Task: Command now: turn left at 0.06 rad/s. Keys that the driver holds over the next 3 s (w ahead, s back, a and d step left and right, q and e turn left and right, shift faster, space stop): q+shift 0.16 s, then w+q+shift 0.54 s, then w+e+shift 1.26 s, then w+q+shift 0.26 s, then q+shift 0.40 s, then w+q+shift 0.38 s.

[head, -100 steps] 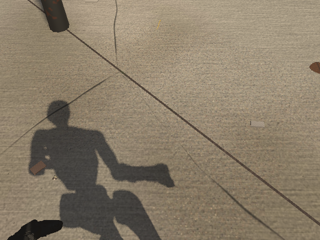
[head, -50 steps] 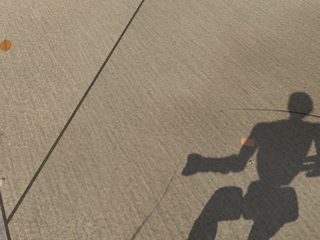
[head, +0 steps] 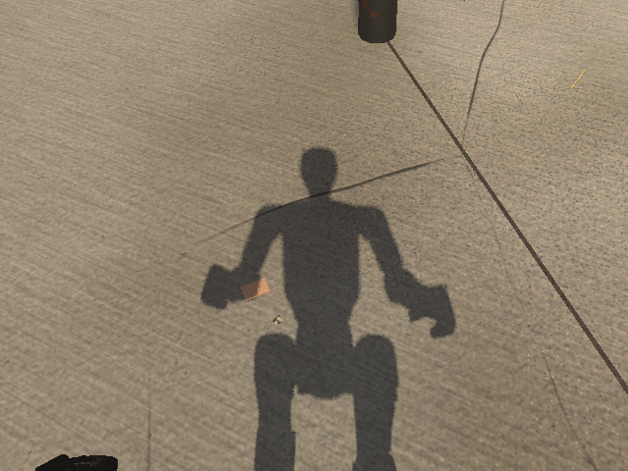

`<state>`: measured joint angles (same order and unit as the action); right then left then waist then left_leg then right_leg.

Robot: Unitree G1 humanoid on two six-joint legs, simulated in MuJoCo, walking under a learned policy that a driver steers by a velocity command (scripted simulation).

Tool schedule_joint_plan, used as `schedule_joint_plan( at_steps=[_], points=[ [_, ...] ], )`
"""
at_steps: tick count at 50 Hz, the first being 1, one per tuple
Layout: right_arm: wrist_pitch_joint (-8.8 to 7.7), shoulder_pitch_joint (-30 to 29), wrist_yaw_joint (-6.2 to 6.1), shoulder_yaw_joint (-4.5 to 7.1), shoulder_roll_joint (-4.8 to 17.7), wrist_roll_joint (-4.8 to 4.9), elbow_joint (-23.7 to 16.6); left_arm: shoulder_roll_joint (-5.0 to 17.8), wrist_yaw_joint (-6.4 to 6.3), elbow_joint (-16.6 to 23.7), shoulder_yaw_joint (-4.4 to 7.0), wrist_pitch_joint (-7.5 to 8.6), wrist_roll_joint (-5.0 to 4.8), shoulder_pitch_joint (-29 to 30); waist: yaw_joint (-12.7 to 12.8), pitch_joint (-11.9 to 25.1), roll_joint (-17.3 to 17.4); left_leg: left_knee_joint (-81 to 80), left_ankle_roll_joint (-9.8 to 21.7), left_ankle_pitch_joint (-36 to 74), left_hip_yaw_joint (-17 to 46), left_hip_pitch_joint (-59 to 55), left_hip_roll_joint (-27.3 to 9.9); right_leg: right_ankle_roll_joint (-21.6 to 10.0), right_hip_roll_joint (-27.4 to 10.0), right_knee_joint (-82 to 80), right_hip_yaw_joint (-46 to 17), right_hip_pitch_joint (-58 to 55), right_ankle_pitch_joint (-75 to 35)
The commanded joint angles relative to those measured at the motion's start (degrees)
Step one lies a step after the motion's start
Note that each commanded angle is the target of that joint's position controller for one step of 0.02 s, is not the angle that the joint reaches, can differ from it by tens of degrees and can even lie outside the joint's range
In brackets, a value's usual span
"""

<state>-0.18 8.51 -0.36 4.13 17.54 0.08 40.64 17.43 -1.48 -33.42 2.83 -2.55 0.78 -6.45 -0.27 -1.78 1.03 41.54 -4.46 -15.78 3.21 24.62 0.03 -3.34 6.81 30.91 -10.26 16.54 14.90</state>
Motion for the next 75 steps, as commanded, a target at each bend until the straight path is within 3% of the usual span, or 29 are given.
schedule_joint_plan(
  at_steps=[1, 4, 8, 11, 14, 15, 16, 17, 19, 20, 25, 32, 36, 38, 39, 40, 43, 46, 49, 56, 59, 60, 61, 62, 63, 64, 67, 71, 75],
  points=[
    [-1.40, -2.0, 0.77, -0.19, 2.3, 0.18, -4.6, 3.7, 0.95, 1.3, -0.06, 1.40, 0.66, -0.5, 0.8, 5.5, -9.0, -12.7, 2.3, 7.0, -1.5, -12.6, -1.2, -6.4, -14.5, -6.5, -7.0, -0.5, -12.6],
    [-1.57, -4.2, 0.51, 2.06, 12.6, 0.16, -6.8, 7.1, 0.35, 0.8, 1.40, 2.39, 1.67, -6.0, 6.0, 2.4, 5.3, -15.9, 10.0, 25.9, 11.9, -9.2, -7.9, 0.7, -3.9, 2.2, 2.8, -1.1, 1.9],
    [-1.40, 2.9, -0.03, 2.31, 10.3, 0.61, -5.8, 4.9, -0.73, 3.4, 1.88, 1.95, -0.07, 2.0, 0.1, 4.0, 12.8, -20.8, 18.2, 22.8, 28.7, -14.6, -13.6, 3.9, -0.3, 13.4, 5.9, 7.0, 15.2],
    [-1.10, 7.1, -1.16, 3.12, 10.8, 2.40, -4.6, 3.0, 1.47, 4.0, 1.79, 3.78, -2.06, 1.7, -0.3, 5.9, 8.9, -25.7, 17.2, -21.7, 31.5, -15.0, -11.9, 2.3, -3.6, 11.6, 3.0, 9.2, 19.2],
    [1.05, -3.7, -1.90, 2.61, 8.8, 2.49, -9.0, 3.0, 2.43, -0.7, 2.98, 6.20, -2.63, -7.4, 7.0, 3.6, 9.0, -24.8, 11.2, -20.1, 23.1, 4.6, -3.0, 1.1, -3.3, -10.9, 7.9, -16.4, 0.7],
    [0.89, -6.0, -2.00, 1.94, 5.9, 2.07, -10.8, 6.1, 1.96, -4.1, 4.24, 6.28, -2.11, -16.1, 9.9, 5.9, 5.1, -14.4, 6.6, -18.3, 16.2, 16.6, 1.5, 0.5, -8.6, -12.4, 4.5, -31.5, 0.3],
    [0.32, -2.8, -1.51, 0.37, 0.3, 2.60, -11.8, 9.8, 1.82, -4.1, 4.87, 6.35, -1.14, -17.6, 7.9, 8.0, -9.5, 5.3, 5.2, -15.9, 9.0, 26.9, 6.1, -4.0, -24.2, -16.5, -18.7, -36.1, 19.4],
    [-0.96, -2.2, -1.01, 0.63, 3.2, 2.70, -13.1, 9.8, 1.90, -2.4, 4.41, 7.13, 0.46, -12.4, 5.0, 2.8, -10.1, 14.5, 4.9, -11.1, 10.5, 32.2, -0.4, -7.6, -30.7, -19.5, -27.3, -27.2, 27.8],
    [-1.55, 0.0, 0.07, 1.37, 5.5, 2.49, -11.0, 5.6, 0.90, -1.6, 3.14, 8.15, -0.85, -8.7, 3.0, -1.9, -7.7, 22.0, 4.4, -2.7, 7.9, 34.8, -3.2, -5.6, -26.9, -20.9, -18.3, -24.7, 23.7],
    [0.01, -4.2, 2.59, 2.04, 7.0, -4.68, -10.2, 6.3, 0.64, -3.2, 2.53, 7.17, 2.57, -11.3, 4.1, -3.2, -1.3, 24.4, 4.3, 0.0, 3.6, 31.6, -1.5, -3.4, -25.0, -23.3, -11.8, -18.8, 21.1],
    [1.68, -4.2, 6.14, 1.04, 4.5, -2.25, -8.9, 5.6, 1.51, -7.2, 1.71, 7.96, 1.27, -18.2, 4.4, -4.7, -6.6, 31.5, 5.4, 8.3, 0.5, 30.5, -2.6, 0.5, -19.6, -23.9, 6.2, -17.0, 4.7],
    [1.13, -18.8, 7.73, -1.76, 1.6, -2.54, -12.6, 4.7, 0.25, -13.6, 0.54, 8.42, 1.67, -26.9, 7.3, -10.0, -6.7, 11.4, 9.7, 6.9, -12.1, 27.5, -1.7, 2.9, -19.8, -23.7, 20.5, -23.6, -25.1],
    [1.07, -5.5, 5.82, -1.60, 3.0, -2.80, -9.4, 9.8, -1.75, -15.6, 0.87, 7.06, 1.47, -25.7, -3.5, 1.0, -11.4, 3.0, 16.4, -2.0, -16.1, -2.1, 7.2, 3.0, -23.4, -0.9, 24.8, -21.5, -84.0],
    [0.15, 17.5, 3.38, 1.59, 9.0, -3.14, -1.4, 10.3, -0.85, -14.6, 0.55, 7.07, 1.22, -21.6, -14.3, 10.4, -9.9, -8.4, 20.3, -2.8, -2.5, -35.0, 4.6, -0.6, -22.4, 28.6, 23.4, -3.2, -62.5],
    [0.30, 14.4, 2.13, 3.06, 14.5, -2.94, -1.4, 1.4, 0.69, -11.4, -1.30, 7.58, -0.01, -23.4, -6.2, 17.3, 8.4, -11.7, 21.5, -14.6, 22.6, -54.4, -13.9, 1.4, -11.8, 52.8, 21.0, 19.9, 9.6],
    [0.64, 15.1, 1.39, 3.28, 15.6, -2.72, -3.7, 6.4, 0.81, -8.2, -0.63, 8.35, -1.70, -20.5, -8.7, 25.5, 2.6, -22.0, 25.5, -19.3, 41.3, -54.1, -21.8, 0.2, -8.7, 62.5, 9.9, 26.6, 7.4],
    [-2.40, 11.1, 0.32, 1.06, 6.7, -3.27, 1.6, 4.1, 1.57, -9.1, -0.72, 7.71, -1.52, -14.7, -2.5, 1.0, -6.7, -29.3, 19.6, -5.6, 18.6, -24.4, -16.6, -0.8, -14.4, 52.2, 5.6, 24.9, -0.3],
    [-5.39, 8.8, 0.62, -0.66, 1.9, -1.86, 3.5, 0.7, 3.20, -13.6, -0.96, 3.62, 0.01, -20.0, 3.2, -4.9, -2.5, -33.7, 13.4, 3.0, 4.3, -13.4, -11.3, -0.1, -16.1, 46.2, 4.6, 19.8, -2.1],
    [-7.04, 10.5, 1.75, -0.87, 1.7, -1.40, 5.3, -0.5, 3.94, -11.5, -0.89, 3.03, -0.85, -11.5, 2.2, -8.6, 1.3, -36.6, 7.6, 19.4, -8.0, -11.4, -6.5, -0.5, -14.5, 38.3, 7.7, 23.9, -10.1],
    [-8.01, 13.3, -0.97, -1.90, 4.3, -0.45, 7.6, 0.0, 5.63, -8.5, -1.76, 4.56, -0.69, -2.6, 2.6, -3.6, 3.9, -31.1, 2.6, 73.7, -18.9, -24.2, -6.9, -4.7, -5.2, 12.8, 22.7, 12.9, -24.6],
    [-5.58, 8.0, -3.50, -0.36, 10.0, -1.63, 5.5, 6.7, 5.07, -13.8, 0.65, 3.25, -0.10, -20.9, 13.7, 6.6, 6.7, -5.7, 2.2, 91.5, -17.4, -26.5, -10.8, -7.4, 0.2, 11.5, 22.1, -7.4, -15.4],
    [-4.59, 2.5, -3.53, 0.27, 11.6, -2.28, 3.8, 9.9, 4.26, -17.4, 2.44, 3.00, 0.05, -34.5, 21.0, 10.1, 5.5, 14.5, 2.8, 84.5, -15.8, -18.9, -10.8, -11.3, -2.0, 8.6, 16.0, -19.9, -11.5],
    [-3.97, -4.3, -2.44, 0.66, 10.3, -1.49, 3.1, 11.2, 3.27, -18.9, 4.23, 2.74, -2.65, -38.6, 25.4, 9.2, -7.6, 45.6, 3.2, 30.6, -16.8, -7.8, 2.2, -15.1, -5.5, -3.3, 10.1, -28.3, -14.6],
    [-5.53, -0.1, -1.15, -2.87, -1.2, -3.19, -1.4, 13.7, 2.78, -18.5, 3.93, 2.82, -0.91, -29.5, 10.2, 4.3, -15.8, 62.7, 2.7, -13.6, -8.7, 16.4, 5.8, -17.8, -9.4, 9.7, -2.0, -32.0, -27.1],
    [-6.53, 5.0, -0.63, -3.84, -1.4, -1.32, -5.9, 14.2, 2.32, -15.6, 4.06, 3.04, 0.27, -25.0, 6.4, 16.7, -12.5, 65.8, 2.3, -14.4, 3.1, 26.4, 4.7, -28.3, -18.9, -2.2, -26.3, -40.7, -5.6],
    [-8.03, 3.4, 0.13, -4.43, 1.6, -2.58, -6.2, 9.8, 1.44, -14.2, 3.47, 2.93, 0.70, -22.6, 5.4, 9.7, -2.3, 56.1, 4.6, -9.3, 5.0, 28.6, 1.6, -25.2, -21.5, -16.8, -35.7, -31.0, 15.1],
    [-5.46, 2.3, 0.56, -4.62, 3.4, -5.09, -5.4, 8.2, 0.95, -13.5, 2.56, 5.16, 0.53, -16.2, -2.1, -4.1, 6.6, 38.5, 2.9, -5.3, 3.5, 18.6, -4.6, -18.7, -15.0, -21.4, -24.4, -3.5, 13.5],
    [-3.29, -6.8, 1.39, -5.74, 2.5, -3.41, -9.0, 9.3, 1.60, -12.6, 3.01, 7.67, -0.15, -14.6, -0.5, -6.4, 1.7, 11.9, -0.3, 7.2, -1.3, 5.1, -7.4, -16.3, -6.7, -24.1, -11.4, 12.5, 0.5],
    [-3.70, -13.2, 1.34, -6.00, 1.6, -1.18, -11.2, 10.3, 2.77, -12.6, 4.26, 7.58, -1.04, -17.7, 5.5, -2.4, -3.3, -5.9, 0.8, 21.0, -3.2, -0.2, -3.5, -11.5, -6.0, -20.2, -10.6, 2.2, -13.5]
  ],
)
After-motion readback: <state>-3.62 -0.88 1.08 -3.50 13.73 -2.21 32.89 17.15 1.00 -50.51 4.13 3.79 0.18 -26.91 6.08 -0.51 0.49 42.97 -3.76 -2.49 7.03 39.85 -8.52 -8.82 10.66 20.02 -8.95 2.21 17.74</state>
